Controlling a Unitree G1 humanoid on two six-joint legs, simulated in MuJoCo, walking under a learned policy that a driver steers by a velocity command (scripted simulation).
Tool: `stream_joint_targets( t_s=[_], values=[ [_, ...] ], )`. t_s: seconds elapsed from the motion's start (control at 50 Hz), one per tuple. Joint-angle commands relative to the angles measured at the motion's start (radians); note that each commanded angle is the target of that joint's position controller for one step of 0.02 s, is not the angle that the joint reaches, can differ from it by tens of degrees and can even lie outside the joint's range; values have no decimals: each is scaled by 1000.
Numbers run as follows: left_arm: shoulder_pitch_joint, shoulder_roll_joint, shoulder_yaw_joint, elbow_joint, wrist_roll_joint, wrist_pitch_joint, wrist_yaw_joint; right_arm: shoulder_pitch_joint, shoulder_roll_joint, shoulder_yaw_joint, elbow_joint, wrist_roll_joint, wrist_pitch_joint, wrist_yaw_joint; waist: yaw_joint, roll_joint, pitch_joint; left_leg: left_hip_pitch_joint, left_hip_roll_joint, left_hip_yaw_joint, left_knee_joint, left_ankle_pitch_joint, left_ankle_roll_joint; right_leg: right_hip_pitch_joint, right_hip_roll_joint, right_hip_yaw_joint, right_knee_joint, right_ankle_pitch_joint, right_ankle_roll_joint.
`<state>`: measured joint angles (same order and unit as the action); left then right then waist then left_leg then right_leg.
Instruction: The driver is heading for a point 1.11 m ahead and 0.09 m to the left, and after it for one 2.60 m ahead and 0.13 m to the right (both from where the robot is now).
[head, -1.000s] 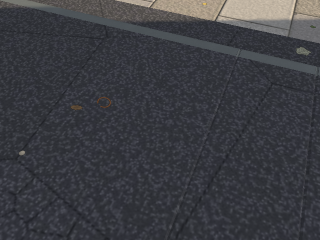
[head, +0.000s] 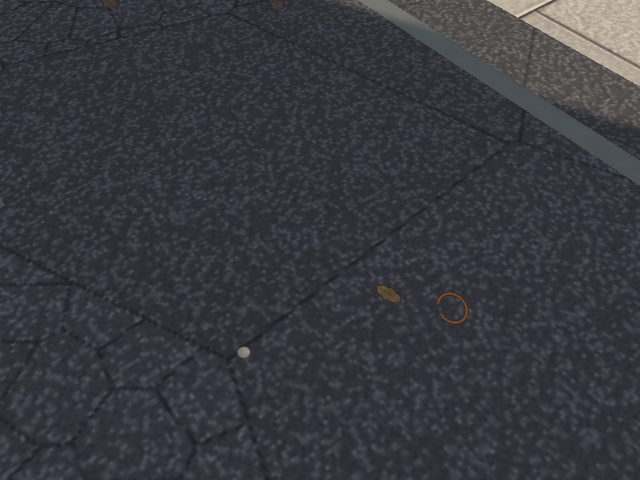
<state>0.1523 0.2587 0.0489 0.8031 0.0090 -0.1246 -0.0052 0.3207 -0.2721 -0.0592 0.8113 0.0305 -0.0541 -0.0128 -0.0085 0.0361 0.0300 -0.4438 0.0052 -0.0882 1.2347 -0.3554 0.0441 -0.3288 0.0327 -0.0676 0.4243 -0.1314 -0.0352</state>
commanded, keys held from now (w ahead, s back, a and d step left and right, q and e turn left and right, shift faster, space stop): w+q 0.02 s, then q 0.30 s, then no key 0.68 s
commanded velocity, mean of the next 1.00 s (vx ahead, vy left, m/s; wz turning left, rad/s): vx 0.13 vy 0.00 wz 0.32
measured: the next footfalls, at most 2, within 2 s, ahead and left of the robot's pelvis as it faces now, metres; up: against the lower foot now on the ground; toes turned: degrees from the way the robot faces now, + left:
left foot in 0.34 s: +0.29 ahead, +0.16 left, +0.00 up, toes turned +13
right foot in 0.74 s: +0.29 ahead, -0.08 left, +0.00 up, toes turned +16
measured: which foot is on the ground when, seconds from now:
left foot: up 0.00-0.32, down 0.34-1.00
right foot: down 0.00-0.32, up 0.34-0.72, down 0.74-1.00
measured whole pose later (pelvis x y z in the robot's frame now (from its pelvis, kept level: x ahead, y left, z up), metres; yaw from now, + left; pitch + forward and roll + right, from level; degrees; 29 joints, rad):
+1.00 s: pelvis +0.24 +0.04 -0.01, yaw +17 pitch +0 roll +0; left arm 0.22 0.21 0.02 0.84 0.01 -0.03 0.02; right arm 0.22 -0.21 -0.04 0.72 -0.02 0.00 -0.01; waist 0.00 0.01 0.01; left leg -0.33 -0.05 -0.05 0.56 -0.23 0.02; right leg -0.24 -0.01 -0.01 0.58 -0.34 0.01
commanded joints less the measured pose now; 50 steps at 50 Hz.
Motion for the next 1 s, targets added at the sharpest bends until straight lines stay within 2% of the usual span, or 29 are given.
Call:
stream_joint_targets(
  t_s=[0.02, 0.06, 0.1, 0.16, 0.2, 0.24, 0.28, 0.3, 0.32, 0.34, 0.36, 0.38, 0.4, 0.42, 0.44, 0.46, 0.48, 0.52, 0.58, 0.66, 0.72, 0.74, 0.76, 0.78, 0.8, 0.82, 0.88, 0.92, 1.0],
  values=[
    [29, 84, 24, -20, 0, -14, -5, 32, -34, -15, -83, 5, 6, 5, 0, -111, -47, -178, 124, -28, -4, 56, -1, 162, -286, 262, -270, 21, -169],
    [21, 112, 33, -6, -3, -21, -6, -18, -28, -13, -120, -4, 19, 0, -8, -92, 3, -213, 127, -18, -82, 77, -18, 127, -296, 175, -280, 258, -189],
    [18, 145, 43, 1, -1, -14, 0, -43, -31, -12, -149, -16, 19, 1, -15, -88, -8, -221, 122, 2, -192, 155, -36, 144, -295, 84, -256, 467, -190],
    [1, 166, 45, -5, -7, 10, 16, -119, -24, -5, -180, -16, 12, 25, 10, -103, -35, -138, 97, 72, -401, 346, -38, 148, -252, -45, -216, 509, -155],
    [21, 183, 46, -1, -17, 26, 23, -174, -33, -9, -208, -15, 15, 42, 33, -112, -52, -100, 77, 97, -501, 393, -31, 190, -257, -69, -177, 483, -135],
    [29, 203, 52, 2, -32, 41, 26, -205, -57, -20, -241, -17, 21, 56, 37, -123, -59, -90, 65, 105, -562, 339, -11, 247, -286, -66, -123, 455, -116],
    [20, 222, 59, -2, -47, 57, 32, -184, -89, -36, -259, -23, 25, 65, 15, -132, -74, -44, 32, 132, -618, 248, 23, 283, -304, -67, -20, 502, -93],
    [7, 218, 60, -7, -53, 66, 35, -114, -108, -50, -245, -26, 23, 64, -27, -115, -103, 46, -3, 155, -694, 273, 48, 277, -282, -88, 96, 530, -69],
    [41, 184, 51, -5, -43, 71, 35, -4, -159, -77, -213, -29, 19, 52, -66, -54, -158, 205, -47, 153, -767, 389, 83, 228, -217, -114, 290, 469, -28],
    [94, 122, 24, -30, 9, 70, 28, 56, -269, -103, -224, -37, 23, 25, -63, 163, -231, 456, 180, -142, -741, 842, 168, -36, -141, -132, 617, 2, 40],
    [184, 63, 0, -35, 42, 62, 10, 7, -302, -83, -277, -56, 23, 18, 29, 273, -350, 617, 375, -474, -700, 1236, 344, -260, -10, 17, 887, -625, 82],
    [173, 151, 13, -38, -3, 64, 0, -9, -242, -70, -300, -54, 23, 33, -29, 165, -484, 627, 403, -513, -798, 945, 404, -312, -26, 151, 989, -555, 87],
    [87, 180, 22, -51, -35, 71, 0, -63, -194, -58, -298, -45, 21, 39, -28, 73, -372, 525, 346, -417, -832, 694, 342, -367, -66, 139, 966, -452, 73],
    [50, 160, 21, -47, -28, 87, 13, -112, -151, -45, -289, -26, 25, 33, -9, -1, -273, 406, 280, -318, -844, 540, 265, -367, -107, 134, 890, -376, 73],
    [39, 153, 23, -40, -20, 106, 26, -148, -123, -31, -288, -22, 31, 29, 13, 1, -215, 280, 232, -251, -869, 478, 225, -308, -126, 133, 823, -334, 79],
    [56, 150, 24, -38, -14, 120, 31, -177, -132, -31, -288, -33, 34, 27, 38, 31, -190, 168, 197, -197, -888, 479, 212, -227, -112, 109, 797, -288, 86],
    [79, 138, 23, -34, -8, 126, 34, -184, -139, -32, -287, -46, 31, 24, 50, 49, -185, 119, 178, -163, -901, 496, 211, -177, -102, 97, 763, -260, 90],
    [88, 109, 17, -32, -5, 125, 43, -174, -130, -30, -276, -54, 21, 18, 49, 58, -194, 122, 172, -137, -903, 547, 218, -148, -92, 95, 666, -244, 95],
    [47, 84, 6, -44, -5, 128, 50, -169, -115, -26, -259, -50, 24, 4, 26, 73, -206, 151, 181, -147, -907, 431, 215, -119, -101, 111, 514, -224, 96],
    [13, 91, 9, -49, -10, 133, 43, -164, -104, -17, -233, -53, 36, 4, -2, 104, -152, 114, 175, -182, -931, 134, 199, -40, -84, 95, 348, -223, 83],
    [63, 60, 3, -29, 0, 122, 27, -160, -63, 2, -206, -43, 41, 5, 35, 77, -118, 72, 136, -171, -890, 25, 136, 111, -56, 57, 77, -85, 40],
    [78, 77, 3, -27, 17, 117, 23, -119, -41, 9, -188, -45, 36, 5, 29, 47, -117, 42, 100, -152, -863, -11, 84, 174, -99, 105, 32, -16, 17],
    [73, 147, 15, -38, 26, 115, 24, -79, -36, 10, -184, -57, 30, 7, -16, -69, -104, 6, 25, -84, -779, -64, 33, 183, -201, 200, 19, 71, -22],
    [34, 143, 18, -24, 14, 114, 22, -73, -27, 6, -189, -54, 25, 8, -50, -214, -79, 84, -38, 23, -751, 14, -7, 44, -220, 238, -30, -108, -67],
    [-5, 87, 4, -40, 15, 106, 18, -128, -50, 2, -191, -58, 26, 5, -30, -207, -51, 164, -28, 19, -731, 88, -18, -46, -198, 240, -71, -239, -56],
    [-13, 70, -2, -39, 17, 98, 18, -160, -57, -5, -196, -53, 30, 3, -21, -197, -39, 193, -23, 14, -725, 126, -11, -68, -174, 216, -73, -272, -28],
    [26, 78, -3, -27, 5, 79, 24, -145, -45, -7, -182, -53, 42, -2, -5, -133, -26, 202, -2, -22, -741, 175, 17, -39, -130, 157, -29, -219, 6],
    [59, 77, -3, -19, 1, 80, 30, -140, -33, -7, -173, -48, 37, 0, 10, -85, -36, 190, 2, -28, -743, 212, 24, -2, -116, 138, 6, -168, 6],
    [74, 68, -6, -15, 0, 84, 34, -131, -20, -9, -158, -45, 34, 0, 19, -42, -65, 208, 6, -30, -729, 290, 18, 32, -105, 126, 37, -100, 1]
  ],
)
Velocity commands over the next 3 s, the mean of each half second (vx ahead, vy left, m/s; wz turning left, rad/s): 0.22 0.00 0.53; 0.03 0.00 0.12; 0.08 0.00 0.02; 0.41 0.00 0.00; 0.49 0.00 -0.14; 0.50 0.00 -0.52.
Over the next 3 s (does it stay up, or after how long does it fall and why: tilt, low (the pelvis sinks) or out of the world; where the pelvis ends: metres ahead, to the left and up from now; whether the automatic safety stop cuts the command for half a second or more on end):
stays up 1.03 0.22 0.00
